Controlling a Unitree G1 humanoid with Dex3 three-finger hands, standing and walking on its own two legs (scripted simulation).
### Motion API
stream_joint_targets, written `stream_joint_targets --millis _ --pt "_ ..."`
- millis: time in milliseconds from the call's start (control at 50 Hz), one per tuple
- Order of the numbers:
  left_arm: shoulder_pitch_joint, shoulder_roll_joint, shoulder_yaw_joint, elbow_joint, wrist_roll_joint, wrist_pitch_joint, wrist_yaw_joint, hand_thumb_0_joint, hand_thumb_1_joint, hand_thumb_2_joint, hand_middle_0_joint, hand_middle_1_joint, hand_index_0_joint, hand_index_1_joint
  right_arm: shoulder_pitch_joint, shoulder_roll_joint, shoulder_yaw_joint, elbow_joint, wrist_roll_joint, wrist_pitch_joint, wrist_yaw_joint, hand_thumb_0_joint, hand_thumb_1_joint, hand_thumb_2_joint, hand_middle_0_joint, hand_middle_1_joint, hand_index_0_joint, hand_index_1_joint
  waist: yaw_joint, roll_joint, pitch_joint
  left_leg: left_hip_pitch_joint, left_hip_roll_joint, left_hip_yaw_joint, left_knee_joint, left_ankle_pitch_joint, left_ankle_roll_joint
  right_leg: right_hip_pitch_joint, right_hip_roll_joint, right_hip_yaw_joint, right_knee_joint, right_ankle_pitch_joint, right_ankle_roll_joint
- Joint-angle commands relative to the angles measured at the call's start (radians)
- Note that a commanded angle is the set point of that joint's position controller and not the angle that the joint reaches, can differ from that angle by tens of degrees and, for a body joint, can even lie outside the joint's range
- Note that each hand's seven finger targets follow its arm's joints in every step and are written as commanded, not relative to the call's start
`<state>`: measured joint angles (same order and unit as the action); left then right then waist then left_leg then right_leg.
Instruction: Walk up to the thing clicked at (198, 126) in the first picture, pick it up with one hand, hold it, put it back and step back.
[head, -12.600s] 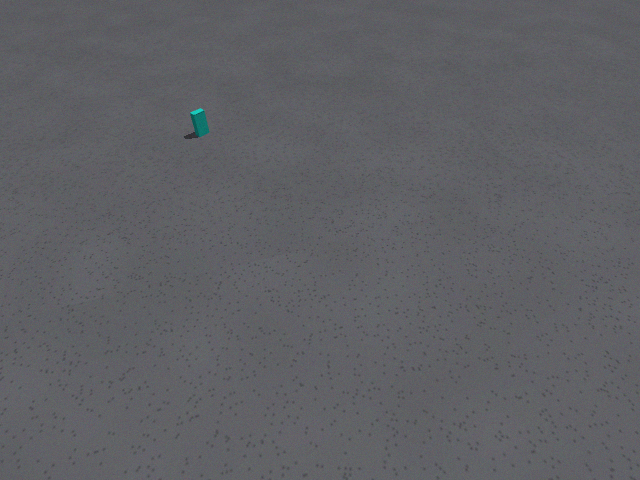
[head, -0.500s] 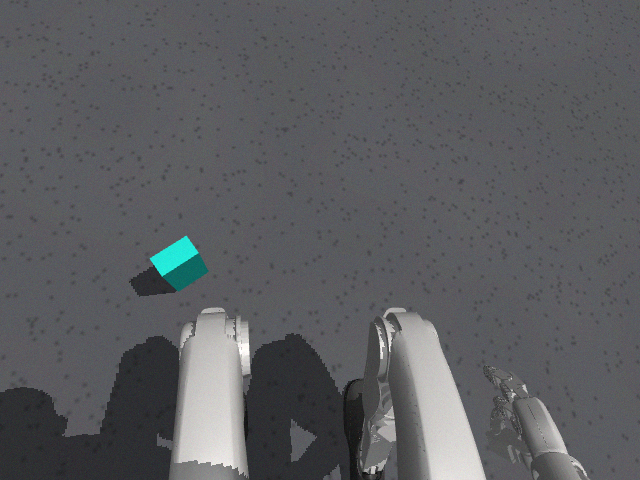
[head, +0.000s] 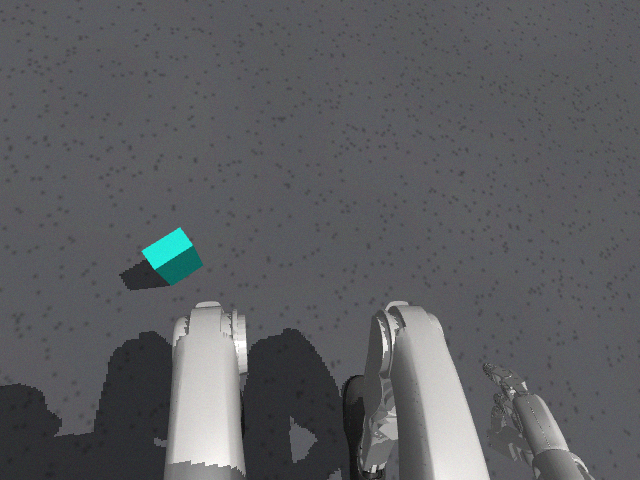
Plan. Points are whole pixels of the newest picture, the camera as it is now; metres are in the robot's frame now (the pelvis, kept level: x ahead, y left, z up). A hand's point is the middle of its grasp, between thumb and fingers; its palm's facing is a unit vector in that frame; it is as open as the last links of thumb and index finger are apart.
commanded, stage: go down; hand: left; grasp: from the side
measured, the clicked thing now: (175, 258) +0.43 +0.25 -0.32
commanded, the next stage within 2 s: approach in 0.14 s
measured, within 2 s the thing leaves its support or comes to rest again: neither
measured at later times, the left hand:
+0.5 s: hand out of the picture +0.34 +0.43 -0.04, palm faces +0.24 -0.97 -0.03, open 17.5 cm
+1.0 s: hand (104, 280) +0.37 +0.33 -0.25, palm faces +0.14 -0.99 +0.06, open 17.6 cm
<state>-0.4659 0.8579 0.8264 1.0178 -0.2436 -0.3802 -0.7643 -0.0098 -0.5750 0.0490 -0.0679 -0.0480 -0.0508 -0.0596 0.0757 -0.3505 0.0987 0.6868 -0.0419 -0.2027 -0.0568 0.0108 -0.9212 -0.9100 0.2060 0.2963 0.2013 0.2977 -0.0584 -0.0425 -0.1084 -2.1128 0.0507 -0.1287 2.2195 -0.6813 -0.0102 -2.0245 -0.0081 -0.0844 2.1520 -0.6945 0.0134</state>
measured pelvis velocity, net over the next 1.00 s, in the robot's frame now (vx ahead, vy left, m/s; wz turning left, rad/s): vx -0.01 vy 0.01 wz -0.12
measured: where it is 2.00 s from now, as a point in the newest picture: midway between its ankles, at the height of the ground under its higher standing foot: (296, 459)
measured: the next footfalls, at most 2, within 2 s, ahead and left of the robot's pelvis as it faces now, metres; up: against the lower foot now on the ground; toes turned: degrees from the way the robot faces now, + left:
none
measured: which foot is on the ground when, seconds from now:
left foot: down 0.00-1.00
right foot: down 0.00-1.00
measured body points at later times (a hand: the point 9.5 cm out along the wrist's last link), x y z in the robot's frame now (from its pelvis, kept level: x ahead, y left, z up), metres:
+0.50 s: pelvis -0.01 +0.00 -0.03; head +0.21 +0.08 +0.36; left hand +0.32 +0.48 -0.04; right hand +0.18 -0.27 -0.12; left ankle +0.08 +0.13 -0.36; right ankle +0.10 -0.13 -0.36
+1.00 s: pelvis -0.01 +0.01 -0.10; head +0.21 +0.16 +0.26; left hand +0.36 +0.39 -0.25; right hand +0.17 -0.25 -0.15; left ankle +0.08 +0.13 -0.36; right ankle +0.10 -0.13 -0.36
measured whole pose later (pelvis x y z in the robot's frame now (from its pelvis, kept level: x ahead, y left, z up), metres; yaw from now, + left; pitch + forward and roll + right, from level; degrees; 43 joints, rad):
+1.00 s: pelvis -0.01 +0.01 -0.10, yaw -7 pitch +17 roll -13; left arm -0.50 0.84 0.73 1.35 -0.30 -0.89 -0.64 -0.01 -0.59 0.02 -0.09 -0.10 -0.08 -0.11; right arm -0.14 -0.37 0.36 0.65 -0.25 -0.13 0.04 0.01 -0.93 -0.91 0.21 0.30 0.20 0.30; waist -0.17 -0.23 0.18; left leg -2.24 0.05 -0.29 2.61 -0.70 -0.01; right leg -2.10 0.05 -0.18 2.43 -0.66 0.04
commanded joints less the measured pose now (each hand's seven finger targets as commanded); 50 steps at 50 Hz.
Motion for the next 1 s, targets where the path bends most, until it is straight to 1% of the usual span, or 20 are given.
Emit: stream_joint_targets --millis 0,20,200,220,260,380,480,540,600,620,680,720,740,760,820,840,900,920,940,980 --pt "-0.116 0.415 0.083 -0.160 -0.045 -0.059 -0.006 0.000 -0.598 0.061 -0.062 -0.045 -0.045 -0.060 0.110 -0.233 -0.084 -0.061 0.011 -0.030 -0.013 0.000 -0.922 -0.910 0.199 0.300 0.199 0.300 0.056 0.256 -0.580 0.489 -0.013 0.044 -0.296 0.128 0.029 0.224 0.031 -0.021 -0.198 0.122 -0.056" --pt "-0.123 0.397 0.074 -0.151 -0.047 -0.061 -0.010 0.000 -0.592 0.059 -0.063 -0.047 -0.046 -0.061 0.106 -0.236 -0.081 -0.058 0.010 -0.030 -0.012 0.000 -0.923 -0.911 0.199 0.300 0.199 0.300 0.052 0.271 -0.566 0.497 -0.012 0.038 -0.298 0.138 0.027 0.209 0.029 -0.024 -0.185 0.132 -0.057" --pt "-0.154 0.436 0.092 -0.168 -0.058 -0.077 -0.026 0.000 -0.593 0.050 -0.067 -0.043 -0.049 -0.058 0.110 -0.243 -0.074 -0.057 0.006 -0.032 -0.010 0.000 -0.926 -0.911 0.199 0.300 0.199 0.300 0.048 0.265 -0.601 0.474 -0.015 0.052 -0.265 0.121 0.030 0.235 0.032 -0.023 -0.178 0.117 -0.053" --pt "-0.164 0.456 0.100 -0.187 -0.059 -0.080 -0.029 0.000 -0.572 0.117 -0.092 -0.092 -0.047 -0.134 0.106 -0.249 -0.076 -0.056 0.006 -0.031 -0.011 0.000 -0.930 -0.911 0.200 0.301 0.200 0.301 0.058 0.282 -0.614 0.489 -0.015 0.050 -0.270 0.131 0.029 0.230 0.032 -0.023 -0.174 0.124 -0.054" --pt "-0.151 0.478 0.118 -0.165 -0.056 -0.080 -0.031 0.000 -0.571 0.051 -0.097 -0.093 -0.062 -0.122 0.104 -0.249 -0.069 -0.055 0.005 -0.028 -0.010 0.000 -0.912 -0.906 0.198 0.301 0.199 0.301 0.060 0.295 -0.600 0.489 -0.014 0.043 -0.265 0.134 0.025 0.215 0.031 -0.027 -0.158 0.123 -0.056" --pt "-0.125 0.339 0.075 0.005 -0.114 -0.153 -0.056 0.000 -0.571 0.057 -0.091 -0.096 -0.059 -0.123 0.062 -0.241 -0.045 -0.050 -0.007 -0.042 0.000 0.000 -0.909 -0.905 0.198 0.301 0.199 0.301 0.005 0.154 -0.436 0.318 -0.015 0.049 -0.180 0.077 0.040 0.184 0.046 -0.038 -0.154 0.077 -0.047" --pt "-0.185 0.269 0.005 0.073 -0.133 -0.247 -0.064 0.000 -0.563 0.048 -0.088 -0.092 -0.061 -0.114 0.036 -0.257 -0.020 -0.058 -0.032 -0.055 0.014 0.000 -0.908 -0.904 0.199 0.301 0.199 0.301 -0.036 0.132 -0.439 0.300 -0.007 0.037 -0.117 0.070 0.035 0.173 0.055 -0.060 -0.111 0.079 -0.045" --pt "-0.206 0.309 0.009 0.112 -0.117 -0.296 -0.045 0.000 -0.537 0.051 -0.085 -0.092 -0.060 -0.112 0.029 -0.281 -0.002 -0.052 -0.053 -0.049 0.019 0.000 -0.904 -0.902 0.199 0.301 0.199 0.301 -0.040 0.180 -0.453 0.336 0.000 0.023 -0.078 0.109 0.023 0.155 0.059 -0.076 -0.063 0.116 -0.047" --pt "-0.224 0.375 0.038 0.081 -0.095 -0.356 -0.015 0.000 -0.569 0.046 -0.091 -0.092 -0.065 -0.113 0.006 -0.291 0.020 -0.050 -0.080 -0.036 0.027 0.000 -0.908 -0.903 0.199 0.301 0.199 0.301 -0.025 0.238 -0.482 0.366 0.007 0.020 -0.048 0.137 0.014 0.173 0.064 -0.082 -0.031 0.136 -0.048" --pt "-0.259 0.435 0.066 -0.003 -0.088 -0.384 -0.003 0.000 -0.557 0.058 -0.086 -0.095 -0.060 -0.116 -0.017 -0.295 0.031 -0.068 -0.088 -0.033 0.032 0.000 -0.907 -0.903 0.199 0.301 0.199 0.301 -0.010 0.285 -0.505 0.394 0.010 0.015 -0.050 0.144 0.008 0.169 0.064 -0.088 -0.007 0.136 -0.051" --pt "-0.244 0.428 0.059 0.039 -0.070 -0.437 0.020 0.000 -0.548 0.044 -0.093 -0.103 -0.068 -0.121 -0.061 -0.311 0.054 -0.069 -0.118 -0.011 0.042 0.000 -0.914 -0.903 0.199 0.301 0.199 0.301 -0.020 0.361 -0.483 0.431 0.021 0.001 -0.040 0.136 -0.004 0.138 0.071 -0.107 0.033 0.131 -0.051" --pt "-0.233 0.399 0.042 0.067 -0.070 -0.471 0.034 0.000 -0.572 0.062 -0.089 -0.109 -0.064 -0.128 -0.090 -0.322 0.076 -0.070 -0.133 0.005 0.047 0.000 -0.918 -0.906 0.199 0.301 0.199 0.301 -0.048 0.380 -0.429 0.413 0.024 -0.013 -0.044 0.112 -0.010 0.119 0.072 -0.127 0.055 0.120 -0.051" --pt "-0.190 0.436 0.077 0.089 -0.061 -0.481 0.045 0.000 -0.586 0.051 -0.092 -0.108 -0.068 -0.126 -0.087 -0.333 0.078 -0.064 -0.143 0.013 0.047 0.000 -0.924 -0.907 0.199 0.301 0.199 0.301 -0.038 0.405 -0.444 0.435 0.026 -0.017 -0.032 0.150 -0.015 0.132 0.072 -0.134 0.069 0.155 -0.050" --pt "-0.131 0.434 0.078 0.129 -0.057 -0.491 0.053 0.000 -0.594 0.045 -0.088 -0.104 -0.068 -0.119 -0.094 -0.336 0.089 -0.060 -0.151 0.021 0.048 0.000 -0.925 -0.907 0.199 0.301 0.199 0.301 -0.031 0.423 -0.423 0.438 0.027 -0.022 -0.030 0.166 -0.019 0.127 0.074 -0.141 0.084 0.160 -0.052" --pt "-0.129 0.312 -0.002 0.163 -0.066 -0.518 0.057 0.000 -0.599 0.040 -0.088 -0.116 -0.072 -0.125 -0.109 -0.342 0.113 -0.068 -0.175 0.040 0.058 0.000 -0.931 -0.907 0.199 0.300 0.199 0.300 -0.090 0.408 -0.402 0.450 0.032 -0.042 0.013 0.217 -0.024 0.135 0.077 -0.163 0.095 0.207 -0.049" --pt "-0.128 0.276 -0.026 0.172 -0.070 -0.528 0.062 0.000 -0.611 0.023 -0.091 -0.114 -0.079 -0.120 -0.124 -0.340 0.120 -0.068 -0.182 0.043 0.062 0.000 -0.933 -0.907 0.199 0.300 0.199 0.300 -0.094 0.398 -0.396 0.452 0.033 -0.047 0.024 0.225 -0.024 0.133 0.079 -0.168 0.093 0.217 -0.048" --pt "-0.170 0.237 -0.068 0.191 -0.074 -0.558 0.101 0.000 -0.611 0.000 -0.089 -0.093 -0.092 -0.086 -0.153 -0.356 0.139 -0.078 -0.194 0.053 0.068 0.000 -0.937 -0.905 0.199 0.300 0.199 0.300 -0.135 0.375 -0.342 0.420 0.035 -0.068 0.044 0.201 -0.026 0.121 0.079 -0.191 0.110 0.215 -0.043" --pt "-0.192 0.192 -0.102 0.190 -0.079 -0.571 0.117 0.000 -0.611 0.000 -0.088 -0.093 -0.094 -0.084 -0.165 -0.351 0.152 -0.091 -0.196 0.054 0.074 0.000 -0.940 -0.905 0.199 0.300 0.199 0.300 -0.146 0.351 -0.333 0.414 0.036 -0.074 0.060 0.193 -0.024 0.121 0.081 -0.195 0.108 0.213 -0.039" --pt "-0.187 0.211 -0.082 0.196 -0.079 -0.586 0.140 0.000 -0.611 0.000 -0.086 -0.092 -0.095 -0.081 -0.176 -0.360 0.149 -0.086 -0.199 0.058 0.077 0.000 -0.936 -0.904 0.199 0.300 0.199 0.300 -0.142 0.341 -0.310 0.380 0.035 -0.074 0.063 0.156 -0.021 0.120 0.080 -0.197 0.109 0.192 -0.038" --pt "-0.198 0.187 -0.097 0.201 -0.078 -0.612 0.191 0.000 -0.611 0.000 -0.091 -0.085 -0.099 -0.075 -0.182 -0.355 0.167 -0.093 -0.205 0.062 0.090 0.000 -0.941 -0.905 0.199 0.300 0.199 0.300 -0.147 0.310 -0.287 0.341 0.032 -0.078 0.077 0.127 -0.015 0.145 0.084 -0.206 0.108 0.185 -0.032"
